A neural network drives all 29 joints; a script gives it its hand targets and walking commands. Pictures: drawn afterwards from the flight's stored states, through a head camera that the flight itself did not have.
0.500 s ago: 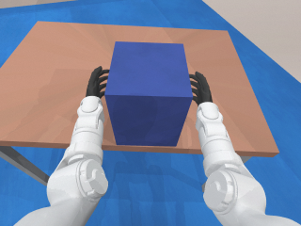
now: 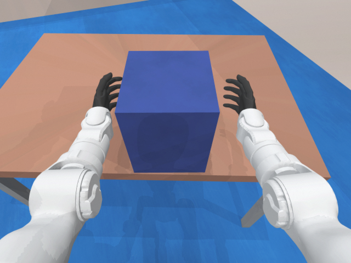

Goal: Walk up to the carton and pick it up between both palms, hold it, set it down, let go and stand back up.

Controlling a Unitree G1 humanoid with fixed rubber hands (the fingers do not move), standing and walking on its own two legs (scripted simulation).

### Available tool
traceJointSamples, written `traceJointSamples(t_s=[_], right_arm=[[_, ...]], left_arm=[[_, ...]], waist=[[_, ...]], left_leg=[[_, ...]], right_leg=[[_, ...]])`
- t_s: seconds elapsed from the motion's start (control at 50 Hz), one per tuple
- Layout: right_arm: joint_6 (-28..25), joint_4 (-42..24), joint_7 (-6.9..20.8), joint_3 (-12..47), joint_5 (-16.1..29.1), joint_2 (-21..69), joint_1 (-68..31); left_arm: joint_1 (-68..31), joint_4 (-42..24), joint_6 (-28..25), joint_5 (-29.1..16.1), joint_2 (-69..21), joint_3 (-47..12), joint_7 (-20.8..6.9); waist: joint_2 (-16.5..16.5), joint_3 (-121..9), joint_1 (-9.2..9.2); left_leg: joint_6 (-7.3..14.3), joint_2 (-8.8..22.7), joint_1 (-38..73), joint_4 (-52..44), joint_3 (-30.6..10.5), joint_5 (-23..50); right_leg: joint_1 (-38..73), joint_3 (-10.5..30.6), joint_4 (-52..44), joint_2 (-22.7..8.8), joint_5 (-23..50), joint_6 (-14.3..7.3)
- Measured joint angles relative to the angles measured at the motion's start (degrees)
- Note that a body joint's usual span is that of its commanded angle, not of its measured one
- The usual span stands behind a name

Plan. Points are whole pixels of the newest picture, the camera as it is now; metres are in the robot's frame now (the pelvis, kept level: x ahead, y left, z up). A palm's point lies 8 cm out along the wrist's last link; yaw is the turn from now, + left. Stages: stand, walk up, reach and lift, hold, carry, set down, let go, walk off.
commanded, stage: set down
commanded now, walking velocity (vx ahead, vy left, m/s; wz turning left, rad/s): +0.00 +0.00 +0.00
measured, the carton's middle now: (169, 115) +0.48 +0.07 +0.04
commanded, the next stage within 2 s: none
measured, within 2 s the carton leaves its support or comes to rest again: neither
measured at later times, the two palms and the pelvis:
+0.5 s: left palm (82, 99) +0.41 +0.24 +0.16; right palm (274, 92) +0.44 -0.14 +0.18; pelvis -0.04 -0.02 +0.00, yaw +1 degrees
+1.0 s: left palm (74, 102) +0.39 +0.25 +0.17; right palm (271, 100) +0.43 -0.14 +0.17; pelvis -0.02 -0.01 +0.01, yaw +1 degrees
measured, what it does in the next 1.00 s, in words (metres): stands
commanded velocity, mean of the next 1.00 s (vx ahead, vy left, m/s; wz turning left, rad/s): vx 0.00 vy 0.00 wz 0.00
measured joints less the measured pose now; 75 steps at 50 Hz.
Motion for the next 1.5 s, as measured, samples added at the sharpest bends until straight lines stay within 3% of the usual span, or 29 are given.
traceJointSamples(t_s=[0.12, 0.18, 0.26, 0.34, 0.46, 0.62, 0.76, 0.92, 1.0, 1.18, 1.3, 1.5], right_arm=[[1.57, 0.92, 0.39, 10.02, 11.14, -3.4, -0.81], [4.16, 0.18, 1.08, 12.57, 15.51, -5.58, -1.75], [7.27, -0.86, 2.41, 13.54, 17.69, -8.09, -3.95], [10.85, -0.42, 3.09, 15.71, 18.88, -9.61, -6.57], [13.49, 0.05, 3.25, 15.62, 18.77, -9.0, -8.06], [16.55, -3.19, 2.54, 13.49, 17.41, -7.1, -10.65], [19.51, -7.04, 0.19, 14.04, 17.45, -7.22, -9.71], [18.55, -8.84, -0.11, 14.78, 16.91, -9.53, -2.79], [17.28, -10.37, 0.4, 14.79, 17.34, -9.03, 2.52], [11.84, -18.75, 0.08, 13.09, 14.05, -3.2, 15.83], [10.48, -25.14, -0.49, 13.14, 12.92, -2.91, 21.12], [9.38, -26.33, 0.02, 12.56, 11.22, -2.81, 27.28]], left_arm=[[-0.15, 0.32, 0.07, -7.05, 3.42, -4.82, -0.89], [-1.14, -1.85, 2.43, -11.06, 5.64, -8.39, -0.54], [-3.81, -5.03, 5.62, -15.78, 8.45, -13.81, -0.06], [-7.4, -2.93, 8.89, -16.8, 9.19, -15.55, -1.39], [-7.44, 2.28, 10.04, -17.0, 8.37, -16.2, -1.56], [-10.08, -1.8, 10.83, -18.67, 10.66, -16.48, 0.54], [-10.7, -6.78, 17.74, -15.71, 11.38, -13.65, -0.29], [-1.0, -14.45, 22.98, -9.46, 6.63, -10.06, -1.89], [4.39, -18.21, 22.0, -8.99, 5.39, -9.82, -1.31], [15.95, -25.42, 16.15, -8.02, 4.72, -6.96, -2.26], [21.12, -30.23, 16.27, -8.31, 3.32, -6.47, -2.89], [28.07, -33.6, 15.49, -6.87, 1.95, -5.19, -3.54]], waist=[[-0.61, 0.0, -0.32], [-1.0, -0.06, -0.49], [-1.28, -1.16, -1.26], [-2.01, 0.29, -1.69], [-2.49, 0.8, -1.71], [-3.43, 0.65, -2.9], [-3.12, 1.45, -2.97], [-1.97, 5.12, -0.9], [-1.73, 6.19, -0.37], [-1.4, 8.04, -1.47], [-0.77, 7.76, -1.48], [-1.95, 9.13, -0.51]], left_leg=[[0.85, -0.33, 0.65, 0.47, -0.58, 0.36], [-0.03, -0.2, 0.66, 0.27, -1.0, 0.25], [-0.49, -0.07, -0.07, -0.3, -1.92, 1.3], [-0.76, -0.16, 2.31, -1.94, -2.15, 2.52], [-1.02, -0.08, 2.57, -2.32, -1.9, 3.32], [-1.33, -0.26, -0.67, -2.84, -2.62, 4.69], [-1.12, -0.36, 3.65, -5.48, -3.04, 4.99], [-0.59, -0.59, 13.2, -6.5, -2.62, 3.38], [-0.51, -0.51, 14.66, -5.46, -2.43, 2.48], [-0.64, -0.47, 15.65, -4.7, -2.2, 2.21], [-0.53, -0.62, 16.06, -4.86, -2.16, 2.44], [-0.7, -0.82, 20.56, -5.58, -2.14, 2.38]], right_leg=[[-0.3, 0.77, 2.48, 0.01, -0.9, -0.25], [-0.25, 0.54, 2.23, 0.18, -0.38, -0.56], [-0.38, -0.31, 0.99, 0.42, 0.72, -0.79], [1.67, -0.46, 0.13, 0.43, 1.45, -1.03], [1.2, -0.13, 1.09, 0.49, 1.59, -1.27], [-2.26, -0.62, 1.54, 0.43, 2.19, -1.67], [3.15, -0.52, -3.14, 0.71, 3.49, -1.3], [13.7, 0.25, -6.59, 0.69, 3.41, -0.65], [15.04, 0.52, -5.46, 0.73, 2.53, -0.62], [15.44, 0.94, -3.65, 0.75, 1.79, -0.75], [15.66, 1.13, -3.49, 0.65, 1.9, -0.63], [19.61, 1.36, -3.0, 0.52, 1.18, -0.77]])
